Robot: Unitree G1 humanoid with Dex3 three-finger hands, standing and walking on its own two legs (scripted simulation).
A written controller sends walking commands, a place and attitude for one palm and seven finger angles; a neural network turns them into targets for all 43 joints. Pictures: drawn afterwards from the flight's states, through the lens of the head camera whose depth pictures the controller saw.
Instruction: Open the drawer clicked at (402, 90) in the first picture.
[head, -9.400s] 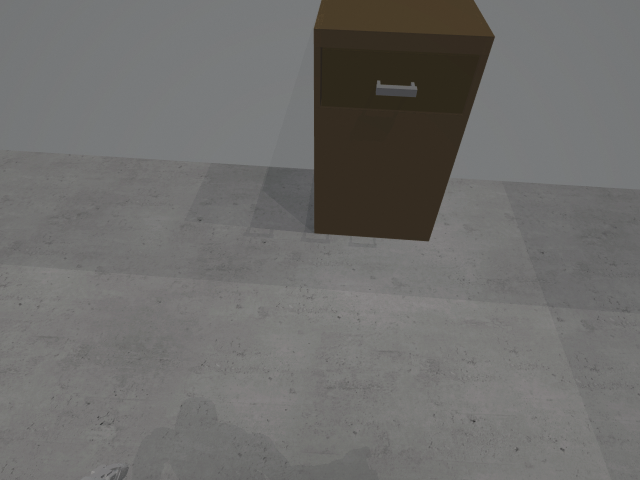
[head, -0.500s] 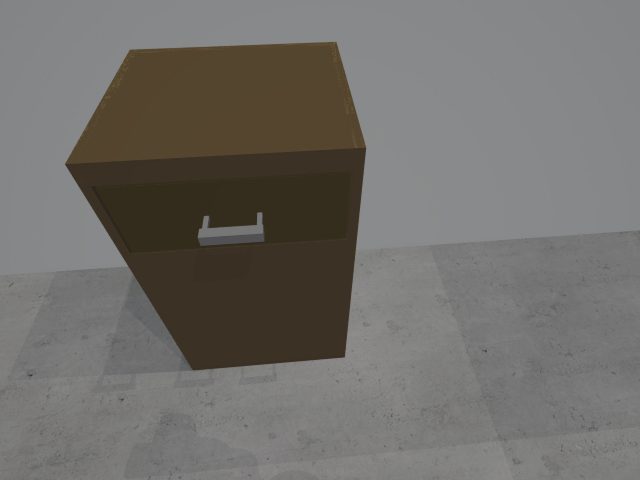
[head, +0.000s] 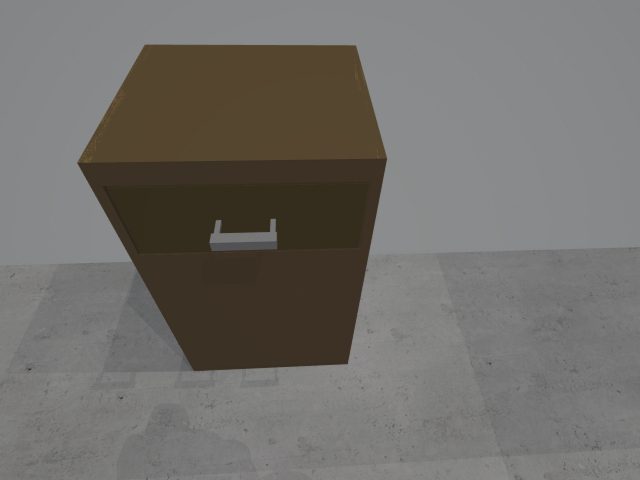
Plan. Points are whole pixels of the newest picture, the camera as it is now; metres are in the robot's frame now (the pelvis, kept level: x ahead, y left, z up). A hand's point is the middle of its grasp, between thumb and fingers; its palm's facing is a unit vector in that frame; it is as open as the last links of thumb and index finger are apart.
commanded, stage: raise the hand with hooked fingers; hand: left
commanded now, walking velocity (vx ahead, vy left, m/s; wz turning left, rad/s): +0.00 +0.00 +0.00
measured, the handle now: (245, 232) +0.53 +0.19 -0.07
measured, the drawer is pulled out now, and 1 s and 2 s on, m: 0.00 0.00 0.00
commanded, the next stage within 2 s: move the hooked fingers above the handle in 1.84 s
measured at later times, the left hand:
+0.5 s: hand (151, 457) +0.15 +0.22 -0.06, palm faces +0.08 -0.05 -1.00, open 9.4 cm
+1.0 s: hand (155, 364) +0.24 +0.23 +0.01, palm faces +0.09 -0.08 -0.99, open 12.3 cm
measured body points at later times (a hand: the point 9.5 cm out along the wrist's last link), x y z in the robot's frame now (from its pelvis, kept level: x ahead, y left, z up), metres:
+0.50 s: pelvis -0.03 -0.04 -0.06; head +0.01 -0.06 +0.39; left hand +0.14 +0.22 -0.01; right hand +0.24 -0.24 -0.12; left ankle -0.01 +0.09 -0.74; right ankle -0.02 -0.13 -0.74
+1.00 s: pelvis -0.01 -0.02 -0.02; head +0.02 -0.06 +0.43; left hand +0.23 +0.23 +0.07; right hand +0.18 -0.27 -0.13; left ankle -0.01 +0.09 -0.74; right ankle -0.02 -0.13 -0.74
